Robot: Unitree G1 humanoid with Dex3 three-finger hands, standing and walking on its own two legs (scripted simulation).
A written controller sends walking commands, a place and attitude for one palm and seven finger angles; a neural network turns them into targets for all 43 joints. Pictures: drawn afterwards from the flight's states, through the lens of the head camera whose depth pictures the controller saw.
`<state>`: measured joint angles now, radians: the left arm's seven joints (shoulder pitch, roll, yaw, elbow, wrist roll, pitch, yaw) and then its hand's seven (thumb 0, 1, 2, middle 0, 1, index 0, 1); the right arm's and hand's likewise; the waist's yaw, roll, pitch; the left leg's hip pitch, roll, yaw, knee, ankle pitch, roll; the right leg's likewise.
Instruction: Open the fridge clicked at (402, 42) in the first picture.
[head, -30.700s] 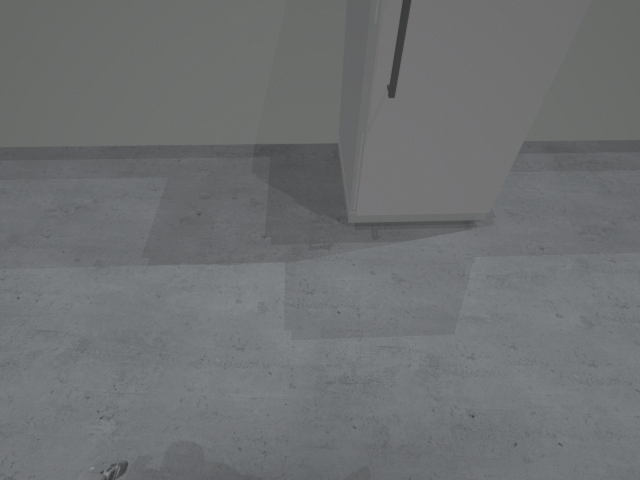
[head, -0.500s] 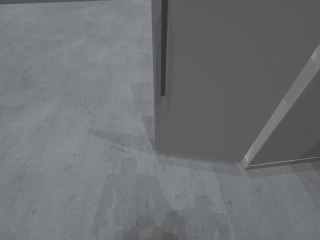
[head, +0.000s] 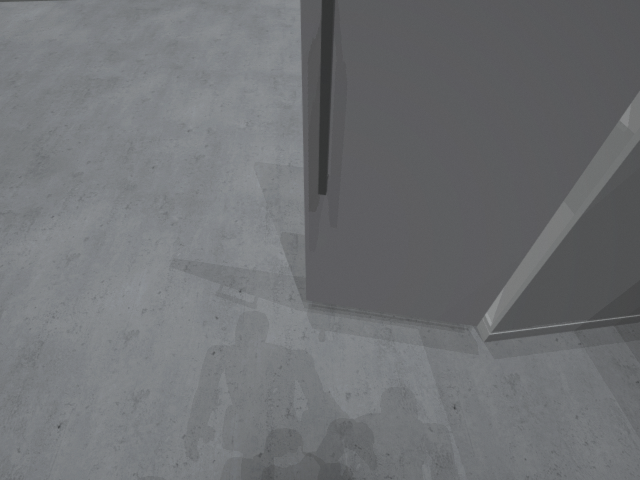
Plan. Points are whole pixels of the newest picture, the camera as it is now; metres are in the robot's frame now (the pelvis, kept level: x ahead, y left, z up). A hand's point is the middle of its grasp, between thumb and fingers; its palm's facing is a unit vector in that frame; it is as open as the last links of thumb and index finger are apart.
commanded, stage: look to check the result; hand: left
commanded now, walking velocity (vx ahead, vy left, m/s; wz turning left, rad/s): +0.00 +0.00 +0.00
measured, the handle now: (326, 107) +0.73 +0.03 +0.08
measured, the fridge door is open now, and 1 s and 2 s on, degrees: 73 73 73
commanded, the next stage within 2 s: stand and wait in 0.42 s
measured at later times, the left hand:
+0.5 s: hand out of the picture +0.06 +0.21 -0.17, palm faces -0.02 -0.96 -0.28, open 7.3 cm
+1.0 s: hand out of the picture +0.09 +0.22 -0.16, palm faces -0.04 -0.95 -0.32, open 7.3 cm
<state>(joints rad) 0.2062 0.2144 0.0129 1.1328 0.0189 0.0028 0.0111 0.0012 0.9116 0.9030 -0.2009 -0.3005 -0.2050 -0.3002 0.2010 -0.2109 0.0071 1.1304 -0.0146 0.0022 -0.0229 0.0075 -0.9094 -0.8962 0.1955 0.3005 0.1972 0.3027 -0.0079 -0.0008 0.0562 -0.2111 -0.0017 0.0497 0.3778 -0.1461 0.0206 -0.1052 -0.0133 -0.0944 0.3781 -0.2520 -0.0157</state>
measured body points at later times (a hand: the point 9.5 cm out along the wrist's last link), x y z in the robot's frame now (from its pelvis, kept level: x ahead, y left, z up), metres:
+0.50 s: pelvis +0.01 -0.01 +0.00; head +0.03 -0.01 +0.45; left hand +0.06 +0.26 -0.14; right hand +0.07 -0.28 -0.15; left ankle +0.04 +0.10 -0.74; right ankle -0.03 -0.10 -0.74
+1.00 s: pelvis +0.02 -0.02 +0.00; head +0.04 -0.02 +0.45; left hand +0.09 +0.27 -0.13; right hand +0.08 -0.31 -0.14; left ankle +0.04 +0.10 -0.74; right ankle -0.03 -0.10 -0.74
